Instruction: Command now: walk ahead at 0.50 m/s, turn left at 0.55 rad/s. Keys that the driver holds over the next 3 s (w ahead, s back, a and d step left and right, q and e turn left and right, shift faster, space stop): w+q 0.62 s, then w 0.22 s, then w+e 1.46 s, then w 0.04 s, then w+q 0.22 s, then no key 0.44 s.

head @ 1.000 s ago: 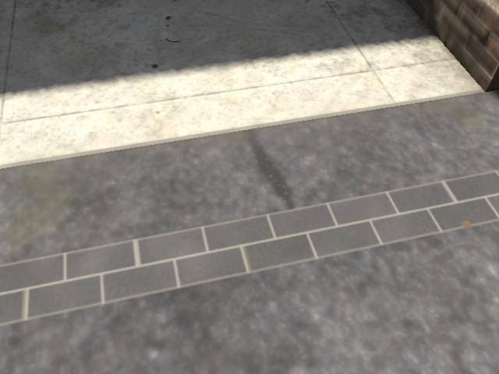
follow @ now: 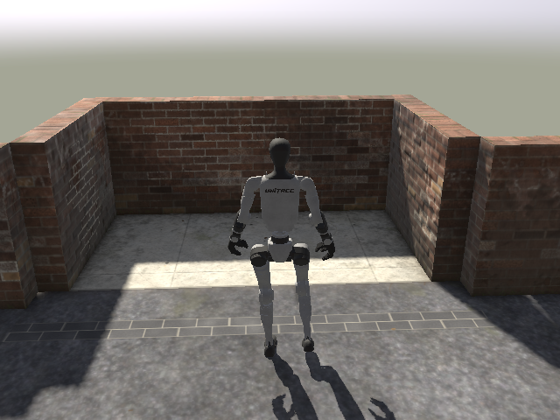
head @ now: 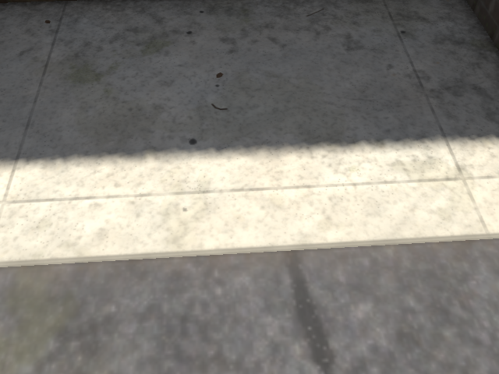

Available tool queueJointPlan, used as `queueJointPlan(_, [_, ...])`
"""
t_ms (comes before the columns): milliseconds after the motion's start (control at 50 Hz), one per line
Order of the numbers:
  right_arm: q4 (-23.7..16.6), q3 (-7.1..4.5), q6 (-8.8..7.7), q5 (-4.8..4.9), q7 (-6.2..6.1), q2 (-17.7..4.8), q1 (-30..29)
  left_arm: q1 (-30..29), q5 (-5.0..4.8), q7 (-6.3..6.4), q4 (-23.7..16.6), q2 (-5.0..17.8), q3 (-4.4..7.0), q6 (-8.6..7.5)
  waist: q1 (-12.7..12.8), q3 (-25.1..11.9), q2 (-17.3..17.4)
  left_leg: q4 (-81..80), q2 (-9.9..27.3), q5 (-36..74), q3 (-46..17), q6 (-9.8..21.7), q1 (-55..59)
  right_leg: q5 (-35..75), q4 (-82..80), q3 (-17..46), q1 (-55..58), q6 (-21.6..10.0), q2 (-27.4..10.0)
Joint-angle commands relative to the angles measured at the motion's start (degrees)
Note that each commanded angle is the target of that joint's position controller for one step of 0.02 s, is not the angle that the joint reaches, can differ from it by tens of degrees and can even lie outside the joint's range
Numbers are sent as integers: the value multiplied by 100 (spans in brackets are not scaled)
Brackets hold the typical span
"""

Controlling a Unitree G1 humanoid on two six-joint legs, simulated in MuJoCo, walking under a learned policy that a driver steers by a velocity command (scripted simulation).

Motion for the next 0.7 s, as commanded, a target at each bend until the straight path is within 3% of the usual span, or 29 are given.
queueJointPlan(20, [-473, -176, -108, -5, -96, -726, -156, 162, 85, 37, -388, 572, 171, 37, 235, -438, 153, -1215, 1530, 1920, -1728, 1194, 563, 379, -665, 20, -686, 253, -241])
queueJointPlan(100, [-371, -238, -33, 63, -223, -924, 87, -709, 88, 35, -607, 280, 35, 64, -75, -314, 420, -1084, 1010, 1519, -1128, 771, 4, 1945, -2558, -171, -217, 439, 81])
queueJointPlan(180, [-243, -246, 54, 102, -248, -935, 486, -1255, -40, -57, -760, 447, 77, -13, -328, -393, 607, -738, 1173, 694, -1646, 571, 370, 2437, -3560, -35, 113, 385, 354])
queueJointPlan(240, [-258, -247, 83, 89, -271, -886, 440, -1052, -69, -102, -743, 702, 201, -98, -122, -410, 790, -244, 1412, 422, -2237, 424, 804, 1862, -3863, 119, 393, 133, 339])
queueJointPlan(260, [-299, -231, 92, 79, -270, -819, 328, -701, -67, -92, -651, 758, 254, -129, 98, -477, 837, 18, 1338, 494, -2275, 327, 774, 1814, -4057, 46, 837, -1, 346])
queueJointPlan(280, [-353, -163, 78, 51, -258, -620, 293, -167, -9, -58, -547, 911, 341, -160, 372, -810, 771, 670, 1069, 674, -2090, 144, 587, 1775, -4133, 117, 1714, -197, 163])
queueJointPlan(300, [-467, -30, 56, -36, -237, -264, 354, 673, 84, -5, -491, 1228, 426, -171, 688, -1595, 105, 2261, 688, -146, -1583, -82, -60, 1367, -4095, 1081, 3129, -558, -829])
queueJointPlan(320, [-646, 72, -1, 133, -229, 29, 1207, 1096, 148, -36, -273, 1683, 530, -91, 274, -2166, -1920, 4092, -10, -2534, -888, -430, -2087, 81, -4696, 3887, 4740, -1549, -2072])
queueJointPlan(340, [-467, -30, 4, 201, -251, -603, 1153, 984, 10, -60, -356, 1140, 432, -68, 434, -1790, -1336, 4867, 476, -2298, -1020, -516, -2809, -1298, -4974, 4342, 4540, -1507, -2113])
queueJointPlan(360, [-529, -122, 42, 149, -249, -911, 503, 751, -12, -26, -413, 790, 333, -28, 604, -1080, -778, 5052, 666, -1741, -897, -548, -2966, -1150, -5024, 3341, 3893, -1235, -1842])
queueJointPlan(380, [-596, -130, 72, 71, -257, -871, 183, 485, 38, -18, -428, 687, 276, 13, 523, -702, -399, 4947, 854, -1328, -731, -574, -2776, -332, -5069, 2547, 3216, -1075, -1583])
queueJointPlan(400, [-670, -145, 73, 19, -237, -799, -11, 326, 56, -11, -380, 565, 234, 39, 434, -403, -375, 4693, 1000, -1062, -725, -587, -2661, 330, -5177, 1990, 2725, -1031, -1351])
queueJointPlan(440, [-698, -135, 119, 103, -170, -589, 71, 240, 71, 10, -300, 458, 199, 13, 256, -276, -638, 4397, 1197, -821, -622, -587, -2278, 959, -5441, 1221, 2249, -965, -1095])
queueJointPlan(480, [-749, -96, 177, 102, -152, -408, -2, 278, 25, 7, -178, 536, 232, -29, 222, -200, -584, 4141, 1259, -707, -525, -637, -2342, 1404, -5633, 772, 2147, -1066, -1110])
queueJointPlan(560, [-860, -44, 189, 65, -115, -306, -380, 328, 41, 24, 26, 789, 313, -10, 266, -140, -370, 3232, 1329, 91, -467, -741, -2609, 2222, -5769, 51, 2388, -1124, -1182])
queueJointPlan(640, [-989, 38, 102, 63, 22, -141, -1085, 495, -6, 52, 212, 916, 322, 68, 537, 39, -283, 1924, 1216, 1021, -98, -643, -2238, 2492, -5759, -681, 2493, -942, -1037])
queueJointPlan(700, [-1147, 77, 61, 89, 105, -79, -1496, 820, -101, 11, 426, 1037, 337, 142, 636, 217, -256, 1280, 1062, 798, 101, -475, -2037, 2675, -5732, -798, 2809, -936, -1190])
Next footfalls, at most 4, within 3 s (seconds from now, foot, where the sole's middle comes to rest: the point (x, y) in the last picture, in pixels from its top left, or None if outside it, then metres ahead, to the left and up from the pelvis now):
0.30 right None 0.36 -0.14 -0.77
0.82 left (177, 345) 0.53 0.21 -0.77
1.36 right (220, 227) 0.90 0.11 -0.77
1.82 left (152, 168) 1.15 0.35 -0.77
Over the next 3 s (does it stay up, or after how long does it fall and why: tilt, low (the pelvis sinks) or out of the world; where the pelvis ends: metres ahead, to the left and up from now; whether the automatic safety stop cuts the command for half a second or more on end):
stays up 1.53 0.09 -0.01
